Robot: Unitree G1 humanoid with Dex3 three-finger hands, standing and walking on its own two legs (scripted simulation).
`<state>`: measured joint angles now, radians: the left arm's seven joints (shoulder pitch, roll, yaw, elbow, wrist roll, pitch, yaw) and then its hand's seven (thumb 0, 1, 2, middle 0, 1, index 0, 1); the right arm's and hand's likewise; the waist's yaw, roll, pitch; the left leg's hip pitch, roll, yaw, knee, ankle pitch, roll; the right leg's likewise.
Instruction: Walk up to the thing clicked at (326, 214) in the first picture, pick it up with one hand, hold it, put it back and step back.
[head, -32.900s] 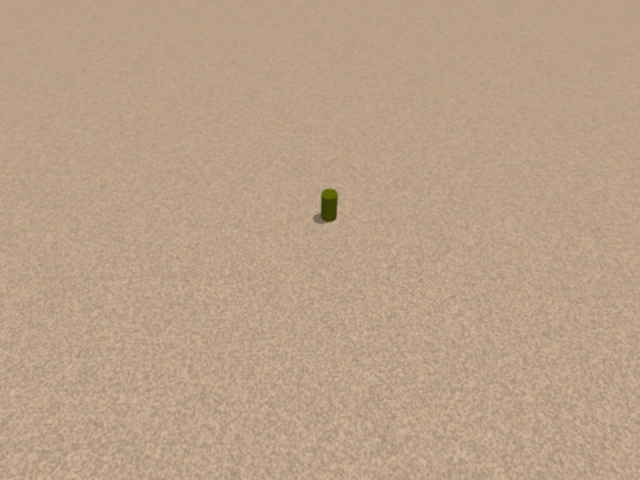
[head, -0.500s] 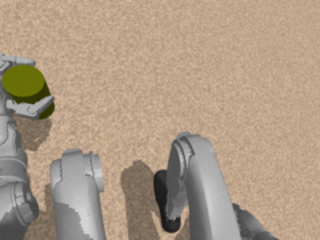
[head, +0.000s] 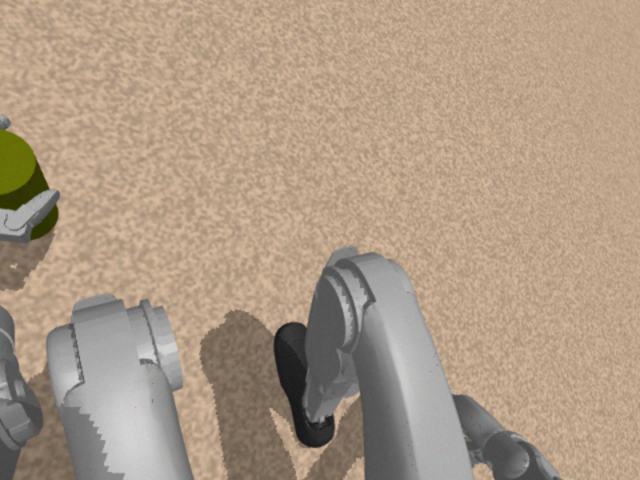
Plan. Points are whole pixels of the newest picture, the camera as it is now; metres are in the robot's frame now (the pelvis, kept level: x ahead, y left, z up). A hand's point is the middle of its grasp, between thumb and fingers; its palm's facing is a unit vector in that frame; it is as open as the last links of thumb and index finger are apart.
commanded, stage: lower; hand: left
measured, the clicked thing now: (9, 191) +0.46 +0.25 -0.17
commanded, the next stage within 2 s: loosen in 0.96 s
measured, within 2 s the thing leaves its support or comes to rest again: rests again in 0.94 s
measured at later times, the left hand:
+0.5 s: hand (12, 186) +0.47 +0.25 -0.17, palm faces +0.26 -0.96 +0.00, open 10.1 cm
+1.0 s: hand (19, 192) +0.47 +0.25 -0.19, palm faces +0.27 -0.96 +0.00, open 10.1 cm
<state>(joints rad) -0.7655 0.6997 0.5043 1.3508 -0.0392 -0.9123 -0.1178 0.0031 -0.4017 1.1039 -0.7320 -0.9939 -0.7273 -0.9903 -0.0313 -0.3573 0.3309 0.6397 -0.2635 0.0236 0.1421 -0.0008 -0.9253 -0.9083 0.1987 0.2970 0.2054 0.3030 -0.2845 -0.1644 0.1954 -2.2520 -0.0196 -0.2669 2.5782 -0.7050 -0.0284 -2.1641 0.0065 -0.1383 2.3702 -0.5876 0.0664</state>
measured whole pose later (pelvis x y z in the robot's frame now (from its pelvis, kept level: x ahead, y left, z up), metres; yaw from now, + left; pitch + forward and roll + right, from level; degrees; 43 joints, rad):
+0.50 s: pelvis -0.01 +0.01 -0.01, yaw -2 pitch +16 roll -16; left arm -0.77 0.81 0.49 1.46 -0.01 -1.01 -0.01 0.00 -0.40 1.11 -0.74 -0.99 -0.73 -0.99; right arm -0.10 -0.37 0.45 0.59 -0.33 0.04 0.14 0.00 -0.92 -0.91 0.20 0.30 0.21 0.30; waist -0.31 -0.23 0.28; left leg -2.23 -0.02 -0.33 2.62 -0.71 -0.02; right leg -2.11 0.03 -0.19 2.36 -0.57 0.08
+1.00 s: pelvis -0.01 +0.01 +0.00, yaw -4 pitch +15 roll -19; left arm -0.77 0.85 0.46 1.49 -0.01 -1.05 0.03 0.00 -0.40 1.11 -0.74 -0.99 -0.73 -0.98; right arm -0.14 -0.37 0.51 0.57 -0.36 0.04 0.14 0.00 -0.91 -0.90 0.20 0.30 0.21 0.30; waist -0.31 -0.26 0.31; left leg -2.21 -0.01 -0.36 2.64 -0.73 -0.01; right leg -2.08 0.04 -0.22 2.34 -0.57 0.08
